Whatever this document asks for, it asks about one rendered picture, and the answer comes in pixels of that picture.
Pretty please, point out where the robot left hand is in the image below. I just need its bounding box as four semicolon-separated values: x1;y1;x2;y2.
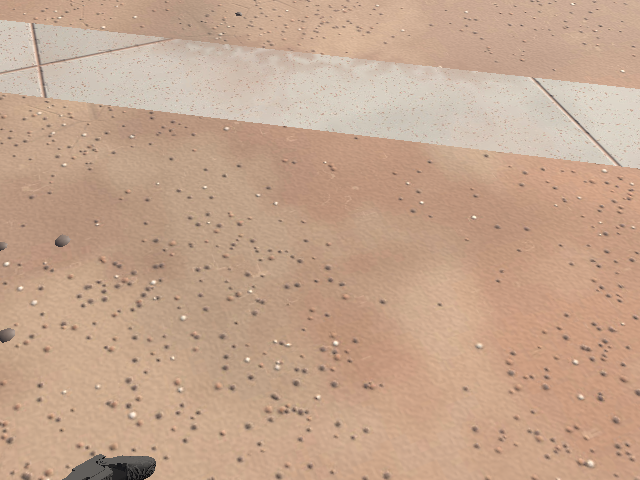
62;454;156;480

